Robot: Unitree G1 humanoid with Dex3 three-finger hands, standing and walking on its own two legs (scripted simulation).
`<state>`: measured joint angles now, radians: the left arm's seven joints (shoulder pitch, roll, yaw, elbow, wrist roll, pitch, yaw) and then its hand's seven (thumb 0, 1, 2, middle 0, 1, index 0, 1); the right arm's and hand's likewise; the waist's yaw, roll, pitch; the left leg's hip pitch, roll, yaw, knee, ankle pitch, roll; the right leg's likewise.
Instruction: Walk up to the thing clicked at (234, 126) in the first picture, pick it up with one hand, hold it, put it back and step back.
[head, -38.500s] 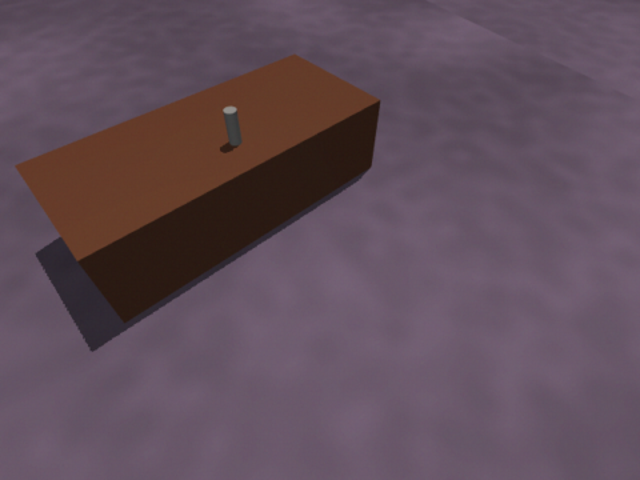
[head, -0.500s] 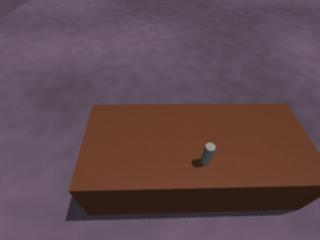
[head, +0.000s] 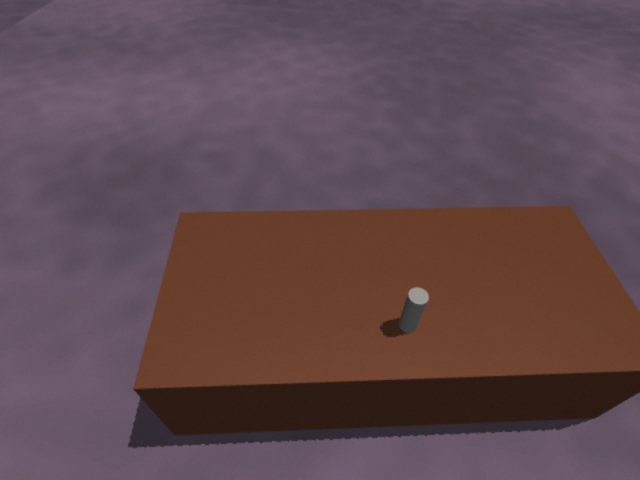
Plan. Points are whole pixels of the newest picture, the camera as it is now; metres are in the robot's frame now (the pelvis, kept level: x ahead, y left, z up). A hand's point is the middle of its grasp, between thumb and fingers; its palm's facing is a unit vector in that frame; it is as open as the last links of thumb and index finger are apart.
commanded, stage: stand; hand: right
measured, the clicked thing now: (412, 311) +0.55 -0.23 -0.35
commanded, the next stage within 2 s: step back in 1.08 s
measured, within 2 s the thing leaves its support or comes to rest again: neither
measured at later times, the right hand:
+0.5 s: hand out of the picture +0.07 -0.25 -0.16, palm faces -0.02 +0.94 -0.34, open 7.3 cm
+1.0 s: hand out of the picture +0.08 -0.25 -0.16, palm faces -0.02 +0.94 -0.34, open 7.3 cm
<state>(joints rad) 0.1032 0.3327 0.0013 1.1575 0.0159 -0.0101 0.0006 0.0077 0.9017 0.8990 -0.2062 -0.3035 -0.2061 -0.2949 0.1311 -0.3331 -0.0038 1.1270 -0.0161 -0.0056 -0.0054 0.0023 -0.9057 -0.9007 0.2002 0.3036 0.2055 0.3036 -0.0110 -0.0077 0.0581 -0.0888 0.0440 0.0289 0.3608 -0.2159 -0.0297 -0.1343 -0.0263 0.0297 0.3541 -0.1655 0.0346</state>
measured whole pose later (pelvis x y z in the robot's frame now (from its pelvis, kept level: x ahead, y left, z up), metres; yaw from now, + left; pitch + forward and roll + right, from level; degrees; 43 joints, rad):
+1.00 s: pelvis +0.01 +0.00 +0.00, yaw +1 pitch -2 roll +0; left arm 0.10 0.34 0.00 1.14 0.01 -0.01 0.00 0.01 0.90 0.90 -0.21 -0.30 -0.21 -0.29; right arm 0.12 -0.34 -0.01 1.13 -0.01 -0.01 0.00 0.00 -0.91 -0.90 0.20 0.30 0.21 0.30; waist -0.01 0.00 0.06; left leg -0.07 0.05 0.02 0.33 -0.21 -0.04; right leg -0.12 -0.02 0.02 0.33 -0.18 0.03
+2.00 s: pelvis -0.14 +0.03 -0.01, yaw -3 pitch -1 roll +1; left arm 0.13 0.35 0.07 0.82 0.03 0.04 0.01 0.01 0.90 0.90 -0.21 -0.30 -0.21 -0.30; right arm 0.14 -0.38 -0.04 0.86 0.01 0.04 -0.02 0.00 -0.91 -0.90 0.20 0.30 0.21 0.30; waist 0.01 -0.01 0.15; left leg -0.40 -0.10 -0.11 1.07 -0.52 0.00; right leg -0.29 0.00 0.07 0.58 -0.27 -0.01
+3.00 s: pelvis -0.44 +0.01 -0.02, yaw +2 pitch -3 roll -1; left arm 0.08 0.38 0.07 0.78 0.02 0.09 0.01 0.01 0.90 0.90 -0.21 -0.30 -0.21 -0.29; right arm 0.22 -0.34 -0.03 0.87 -0.04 0.02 -0.01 0.01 -0.90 -0.90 0.20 0.30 0.21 0.30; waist -0.02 -0.04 0.18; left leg -0.28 -0.01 -0.04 0.65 -0.33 0.02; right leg -0.48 0.06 0.08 1.05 -0.52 -0.01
